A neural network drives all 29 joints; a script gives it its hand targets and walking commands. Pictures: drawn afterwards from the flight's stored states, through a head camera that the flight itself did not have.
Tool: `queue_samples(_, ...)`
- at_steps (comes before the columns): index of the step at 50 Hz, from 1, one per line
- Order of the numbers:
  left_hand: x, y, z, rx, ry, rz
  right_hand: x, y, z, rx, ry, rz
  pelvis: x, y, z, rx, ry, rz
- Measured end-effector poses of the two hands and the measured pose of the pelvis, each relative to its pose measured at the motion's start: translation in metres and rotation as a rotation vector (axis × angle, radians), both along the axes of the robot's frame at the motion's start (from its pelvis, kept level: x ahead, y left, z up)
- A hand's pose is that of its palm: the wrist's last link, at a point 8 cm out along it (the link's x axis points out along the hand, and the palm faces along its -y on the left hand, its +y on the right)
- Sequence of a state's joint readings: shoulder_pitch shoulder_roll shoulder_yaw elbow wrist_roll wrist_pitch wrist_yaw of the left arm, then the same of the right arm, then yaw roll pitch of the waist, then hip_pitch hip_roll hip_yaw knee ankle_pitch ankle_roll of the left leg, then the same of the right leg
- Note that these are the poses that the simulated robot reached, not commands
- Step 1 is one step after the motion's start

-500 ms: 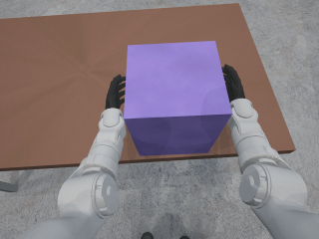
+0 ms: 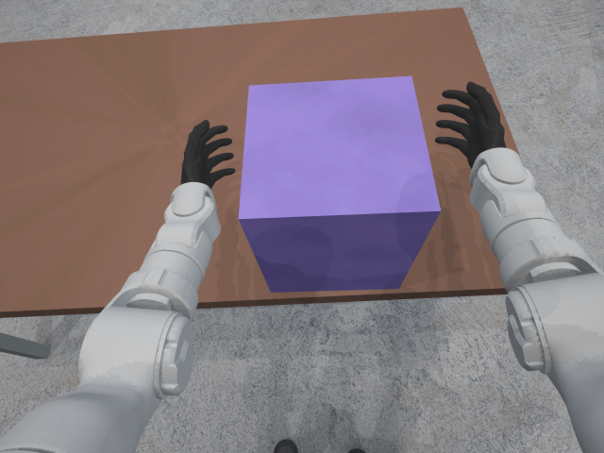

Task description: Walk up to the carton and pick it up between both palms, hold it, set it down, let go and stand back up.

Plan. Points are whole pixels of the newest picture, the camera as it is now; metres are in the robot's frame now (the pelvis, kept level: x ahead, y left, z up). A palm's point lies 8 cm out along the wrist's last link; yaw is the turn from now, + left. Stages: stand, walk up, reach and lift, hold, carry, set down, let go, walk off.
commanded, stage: set down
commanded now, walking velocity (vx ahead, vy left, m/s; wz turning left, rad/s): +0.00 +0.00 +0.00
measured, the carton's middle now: (332, 198) +0.46 -0.02 -0.01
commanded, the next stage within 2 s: none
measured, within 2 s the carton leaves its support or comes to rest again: neither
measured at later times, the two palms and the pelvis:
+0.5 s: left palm (159, 128) +0.45 +0.16 +0.15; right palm (531, 97) +0.46 -0.23 +0.16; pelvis -0.03 -0.01 +0.01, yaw +0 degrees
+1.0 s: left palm (152, 173) +0.42 +0.18 +0.12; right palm (513, 140) +0.44 -0.22 +0.13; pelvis -0.02 -0.01 +0.01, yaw +2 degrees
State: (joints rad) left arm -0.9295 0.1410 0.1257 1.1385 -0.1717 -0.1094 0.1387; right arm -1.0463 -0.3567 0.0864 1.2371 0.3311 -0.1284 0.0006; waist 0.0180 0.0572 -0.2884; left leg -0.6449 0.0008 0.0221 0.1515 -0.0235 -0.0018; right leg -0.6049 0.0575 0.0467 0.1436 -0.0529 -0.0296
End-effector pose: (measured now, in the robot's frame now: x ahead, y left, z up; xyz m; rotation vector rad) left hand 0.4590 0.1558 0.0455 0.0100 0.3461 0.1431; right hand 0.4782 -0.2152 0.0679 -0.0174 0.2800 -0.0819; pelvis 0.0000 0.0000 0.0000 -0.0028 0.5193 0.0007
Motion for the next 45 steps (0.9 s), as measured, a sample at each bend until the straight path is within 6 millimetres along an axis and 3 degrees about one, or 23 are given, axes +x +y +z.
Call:
queue_samples(13,-0.001,0.001,0.044,-0.003,-0.02,-0.004,-0.009,0.001,0.032,0.014,0.009,0.02,-0.015,-0.005,0.002,0.002,-0.057,-0.005)
queue_samples(23,-0.005,0.007,0.1,0.006,-0.031,0.026,-0.012,-0.009,0.085,0.002,-0.01,-0.003,-0.026,-0.007,0.004,0.004,-0.135,0.0)
queue_samples(28,-0.007,0.008,0.119,-0.007,-0.022,0.03,-0.016,-0.009,0.103,-0.006,0.011,-0.014,-0.031,-0.01,0.006,0.004,-0.18,0.002)
queue_samples(34,-0.011,0.01,0.124,-0.01,-0.015,0.022,-0.02,0.0,0.108,0.003,0.024,0.003,-0.033,-0.012,0.007,0.005,-0.209,0.008)
queue_samples(45,-0.027,0.019,0.091,-0.016,0.007,0.032,-0.03,0.006,0.071,0.011,0.052,0.019,-0.028,-0.011,0.008,0.006,-0.222,0.023)
